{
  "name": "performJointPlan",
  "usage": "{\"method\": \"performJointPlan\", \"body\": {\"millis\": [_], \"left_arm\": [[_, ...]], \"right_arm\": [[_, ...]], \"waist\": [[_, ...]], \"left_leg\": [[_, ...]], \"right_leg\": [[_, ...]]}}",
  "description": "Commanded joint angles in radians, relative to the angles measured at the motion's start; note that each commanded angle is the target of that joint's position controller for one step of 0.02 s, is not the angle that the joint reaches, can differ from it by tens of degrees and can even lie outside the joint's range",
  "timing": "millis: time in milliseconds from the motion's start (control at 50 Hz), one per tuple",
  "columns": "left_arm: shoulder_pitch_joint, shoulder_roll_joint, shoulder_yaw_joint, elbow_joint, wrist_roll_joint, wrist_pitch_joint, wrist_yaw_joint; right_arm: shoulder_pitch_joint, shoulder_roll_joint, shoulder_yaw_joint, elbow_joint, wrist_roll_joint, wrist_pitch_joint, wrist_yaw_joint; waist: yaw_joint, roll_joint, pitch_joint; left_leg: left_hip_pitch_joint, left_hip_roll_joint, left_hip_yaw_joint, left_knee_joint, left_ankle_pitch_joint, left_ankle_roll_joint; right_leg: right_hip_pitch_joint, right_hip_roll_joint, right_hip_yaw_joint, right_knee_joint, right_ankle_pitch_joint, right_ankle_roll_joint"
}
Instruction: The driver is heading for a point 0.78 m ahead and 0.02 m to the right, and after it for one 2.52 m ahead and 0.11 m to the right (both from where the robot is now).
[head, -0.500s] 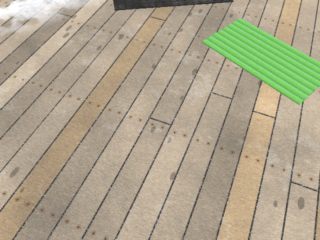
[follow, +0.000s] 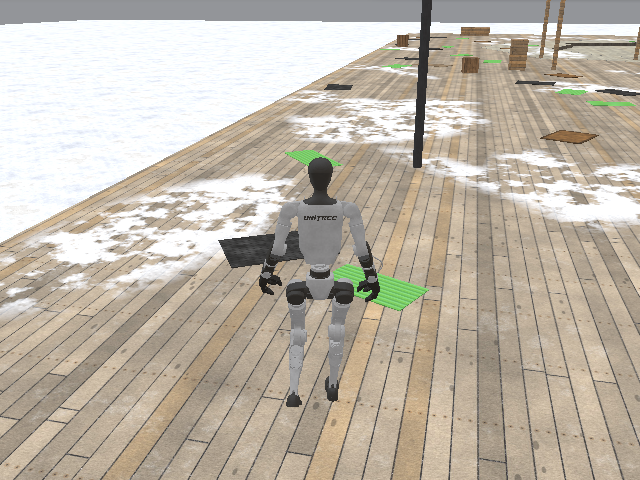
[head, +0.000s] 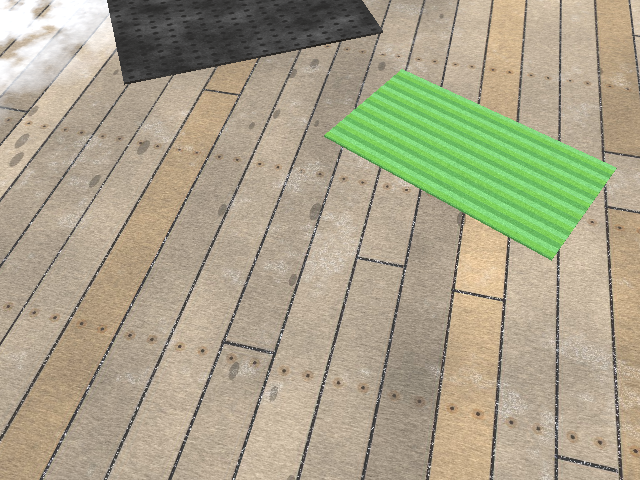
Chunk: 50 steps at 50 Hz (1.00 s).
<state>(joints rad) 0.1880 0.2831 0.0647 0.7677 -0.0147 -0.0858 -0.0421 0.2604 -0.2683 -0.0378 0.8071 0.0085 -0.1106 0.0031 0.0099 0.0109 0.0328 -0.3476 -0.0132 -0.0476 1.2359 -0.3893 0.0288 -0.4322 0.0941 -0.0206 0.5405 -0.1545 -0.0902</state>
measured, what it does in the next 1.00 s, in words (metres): walks ahead: left foot, then right foot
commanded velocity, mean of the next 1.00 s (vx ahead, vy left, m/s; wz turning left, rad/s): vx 0.50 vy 0.00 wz -0.18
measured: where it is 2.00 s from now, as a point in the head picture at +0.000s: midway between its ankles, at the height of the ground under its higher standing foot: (351, 252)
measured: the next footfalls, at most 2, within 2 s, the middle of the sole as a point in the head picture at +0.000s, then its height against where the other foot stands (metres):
left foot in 0.38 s outside the picture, level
right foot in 0.88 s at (438, 414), level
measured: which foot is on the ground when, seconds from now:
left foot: up 0.00-0.36, down 0.38-0.88, up 0.90-1.00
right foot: down 0.00-0.40, up 0.42-0.86, down 0.88-1.00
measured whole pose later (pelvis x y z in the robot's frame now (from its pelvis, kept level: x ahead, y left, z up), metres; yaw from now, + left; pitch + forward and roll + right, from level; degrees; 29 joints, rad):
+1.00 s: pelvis +0.52 -0.08 +0.01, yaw -9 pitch +2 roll +0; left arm 0.15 0.25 0.04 0.68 0.01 -0.09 -0.02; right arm 0.37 -0.30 -0.05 0.82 0.03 -0.06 0.00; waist -0.03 0.04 0.01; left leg -0.42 0.03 -0.05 1.15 -0.40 0.01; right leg -0.36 0.00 -0.06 0.49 -0.19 -0.04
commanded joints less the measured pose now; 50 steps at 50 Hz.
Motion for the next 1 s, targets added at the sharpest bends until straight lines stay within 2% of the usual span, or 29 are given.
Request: {"method": "performJointPlan", "body": {"millis": [20,80,160,220,300,340,360,380,400,420,440,460,500,520,540,640,700,740,780,820,840,860,880,900,920,940,960,980,1000], "left_arm": [[0.063,0.108,0.022,-0.071,0.012,-0.004,0.011],[0.056,0.133,0.030,-0.085,0.006,-0.002,0.023],[0.115,0.152,0.039,-0.077,-0.011,0.008,0.045],[0.159,0.152,0.039,-0.067,-0.015,0.022,0.052],[0.196,0.139,0.036,-0.056,-0.013,0.036,0.058],[0.186,0.133,0.034,-0.054,-0.006,0.040,0.058],[0.164,0.121,0.029,-0.059,0.001,0.039,0.056],[0.145,0.084,0.015,-0.073,0.004,0.034,0.051],[0.214,0.037,-0.003,-0.088,0.002,0.025,0.050],[0.311,0.033,-0.012,-0.077,-0.011,0.015,0.050],[0.246,0.117,0.004,-0.071,-0.022,0.013,0.049],[0.142,0.137,0.010,-0.089,-0.016,0.014,0.047],[0.061,0.110,0.010,-0.114,0.008,0.010,0.041],[0.076,0.094,0.008,-0.117,0.006,0.010,0.037],[0.090,0.078,0.005,-0.112,0.004,0.012,0.034],[-0.024,0.024,-0.017,-0.142,0.014,0.008,0.032],[-0.117,0.016,-0.022,-0.158,0.007,0.001,0.023],[-0.181,0.025,-0.018,-0.181,0.001,-0.006,0.017],[-0.213,0.040,-0.012,-0.199,-0.003,-0.015,0.008],[-0.181,0.067,0.000,-0.197,-0.002,-0.025,0.004],[-0.116,0.086,0.011,-0.180,0.001,-0.028,0.007],[0.003,0.127,0.033,-0.148,0.008,-0.029,0.016],[0.183,0.200,0.054,-0.128,0.028,-0.027,0.030],[0.249,0.265,0.068,-0.107,0.033,-0.012,0.029],[0.268,0.179,0.050,-0.102,0.024,-0.007,0.029],[0.214,0.135,0.034,-0.101,0.014,-0.008,0.032],[0.144,0.110,0.023,-0.103,0.016,-0.009,0.030],[0.095,0.086,0.017,-0.101,0.023,-0.012,0.026],[0.055,0.072,0.015,-0.094,0.028,-0.018,0.024]], "right_arm": [[-0.064,-0.136,-0.034,-0.133,-0.021,-0.033,-0.005],[-0.030,-0.099,-0.029,-0.143,-0.025,-0.002,-0.014],[-0.174,-0.064,-0.017,-0.185,-0.029,0.003,-0.019],[-0.261,-0.057,-0.014,-0.207,-0.014,-0.006,-0.008],[-0.301,-0.093,-0.027,-0.226,-0.006,-0.026,0.012],[-0.255,-0.108,-0.036,-0.217,-0.008,-0.037,0.016],[-0.192,-0.116,-0.045,-0.202,-0.014,-0.040,0.011],[-0.072,-0.152,-0.059,-0.186,-0.027,-0.046,0.006],[0.075,-0.238,-0.081,-0.168,-0.043,-0.044,0.001],[0.163,-0.243,-0.094,-0.115,-0.023,-0.029,0.014],[0.148,-0.158,-0.071,-0.121,0.004,-0.024,0.014],[0.093,-0.124,-0.059,-0.127,0.004,-0.016,0.012],[0.022,-0.094,-0.041,-0.132,-0.012,-0.005,0.014],[0.010,-0.094,-0.039,-0.129,-0.019,-0.008,0.015],[0.005,-0.088,-0.038,-0.124,-0.014,-0.010,0.018],[0.041,-0.147,-0.050,-0.082,0.001,-0.004,0.010],[0.084,-0.163,-0.050,-0.054,0.011,0.007,0.007],[0.133,-0.165,-0.049,-0.031,0.018,0.016,0.007],[0.150,-0.173,-0.050,-0.019,0.022,0.027,0.004],[0.141,-0.193,-0.057,-0.015,0.022,0.038,-0.003],[0.124,-0.195,-0.056,-0.017,0.022,0.042,-0.006],[0.123,-0.173,-0.048,-0.019,0.017,0.042,-0.007],[0.100,-0.113,-0.024,-0.052,-0.004,0.037,-0.006],[0.241,-0.013,0.005,-0.065,0.008,0.020,-0.007],[0.213,-0.104,-0.017,-0.048,0.029,0.014,-0.008],[0.128,-0.152,-0.035,-0.071,0.039,0.016,-0.007],[0.079,-0.144,-0.035,-0.082,0.031,0.022,-0.009],[0.057,-0.131,-0.037,-0.088,0.015,0.029,-0.009],[0.070,-0.114,-0.039,-0.088,0.017,0.042,-0.007]], "waist": [[0.000,0.002,-0.104],[-0.033,-0.046,-0.074],[0.020,-0.059,-0.056],[0.060,-0.093,-0.061],[0.068,-0.115,-0.061],[0.040,-0.138,-0.063],[0.001,-0.140,-0.091],[-0.059,-0.126,-0.190],[-0.076,0.036,-0.333],[-0.066,0.288,-0.377],[-0.089,0.171,-0.251],[-0.091,0.082,-0.126],[-0.049,0.026,-0.022],[-0.025,0.069,-0.025],[-0.015,0.086,-0.034],[-0.038,0.068,-0.034],[-0.074,0.071,-0.022],[-0.094,0.068,-0.005],[-0.090,0.076,0.006],[-0.053,0.090,-0.006],[-0.008,0.085,-0.036],[0.047,0.069,-0.114],[0.128,-0.022,-0.264],[0.082,-0.296,-0.400],[0.112,-0.237,-0.377],[0.106,-0.176,-0.239],[0.077,-0.122,-0.165],[0.048,-0.106,-0.109],[0.010,-0.138,-0.085]], "left_leg": [[-0.316,0.103,-0.063,-0.031,0.060,-0.007],[-0.275,0.112,-0.030,-0.177,0.089,-0.051],[-0.241,0.067,-0.005,-0.475,0.352,-0.086],[-0.180,0.020,-0.001,-0.639,0.463,-0.088],[-0.163,0.007,-0.026,-0.748,0.409,-0.058],[-0.098,0.005,-0.007,-0.785,0.351,-0.022],[0.006,-0.004,0.014,-0.829,0.350,0.009],[0.210,0.080,-0.054,-0.802,0.370,0.065],[0.560,0.267,-0.330,-0.781,0.363,0.195],[0.705,0.415,-0.676,-0.878,0.171,0.301],[0.632,0.400,-0.671,-0.909,-0.007,0.265],[0.501,0.354,-0.532,-0.931,0.008,0.225],[0.309,0.273,-0.371,-0.995,0.165,0.198],[0.255,0.255,-0.332,-1.014,0.232,0.197],[0.230,0.235,-0.289,-1.032,0.284,0.202],[0.204,0.209,-0.132,-1.072,0.472,0.199],[0.203,0.188,-0.073,-1.066,0.449,0.171],[0.216,0.202,-0.097,-1.049,0.428,0.169],[0.252,0.227,-0.135,-1.017,0.416,0.160],[0.277,0.244,-0.169,-0.966,0.431,0.139],[0.266,0.225,-0.156,-0.901,0.507,0.121],[0.217,0.174,-0.120,-0.762,0.582,0.093],[0.044,0.105,-0.067,-0.472,0.399,0.048],[-0.323,-0.019,0.012,-0.132,-0.125,-0.013],[-0.424,0.015,-0.088,0.014,-0.183,-0.014],[-0.474,0.054,-0.083,0.053,-0.100,-0.010],[-0.445,0.090,-0.061,0.031,-0.022,-0.012],[-0.407,0.114,-0.061,-0.011,0.030,-0.013],[-0.356,0.138,-0.061,-0.036,0.063,-0.017]], "right_leg": [[0.332,-0.293,0.462,-0.288,0.138,-0.217],[0.200,-0.256,0.372,-0.326,0.241,-0.231],[0.151,-0.177,0.275,-0.310,0.226,-0.163],[0.169,-0.169,0.300,-0.275,0.151,-0.133],[0.299,-0.222,0.406,-0.186,0.096,-0.117],[0.338,-0.237,0.430,-0.136,0.159,-0.099],[0.336,-0.209,0.422,-0.077,0.261,-0.088],[0.281,-0.166,0.375,0.090,0.304,-0.066],[0.026,-0.054,0.255,0.399,0.115,0.005],[-0.232,0.009,0.200,0.636,-0.420,0.051],[-0.346,-0.051,0.238,0.729,-0.395,0.049],[-0.370,-0.086,0.203,0.745,-0.306,0.055],[-0.333,-0.148,0.147,0.649,-0.192,0.058],[-0.285,-0.171,0.135,0.611,-0.166,0.061],[-0.257,-0.179,0.117,0.578,-0.158,0.068],[-0.236,-0.193,0.063,0.304,0.025,0.093],[-0.170,-0.165,0.038,0.130,0.164,0.092],[-0.140,-0.145,0.036,0.065,0.184,0.091],[-0.121,-0.131,0.046,0.011,0.147,0.079],[-0.043,-0.118,0.049,-0.042,0.096,0.061],[0.064,-0.103,0.032,-0.081,0.092,0.044],[0.256,-0.111,0.032,-0.088,0.097,0.018],[0.539,-0.290,0.199,-0.053,0.127,-0.049],[0.847,-0.525,0.596,-0.117,-0.035,-0.189],[0.797,-0.514,0.699,-0.192,-0.194,-0.184],[0.682,-0.486,0.557,-0.215,-0.199,-0.147],[0.552,-0.445,0.447,-0.245,-0.134,-0.127],[0.447,-0.412,0.359,-0.276,-0.032,-0.119],[0.366,-0.391,0.299,-0.320,-0.016,-0.122]]}}
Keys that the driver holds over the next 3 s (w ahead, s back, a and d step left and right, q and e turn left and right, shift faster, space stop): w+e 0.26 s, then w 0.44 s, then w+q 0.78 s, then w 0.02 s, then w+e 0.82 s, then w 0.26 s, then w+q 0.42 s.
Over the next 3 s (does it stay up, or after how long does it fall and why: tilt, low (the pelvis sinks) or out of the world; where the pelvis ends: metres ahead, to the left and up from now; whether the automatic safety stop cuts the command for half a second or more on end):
stays up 1.59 -0.12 0.01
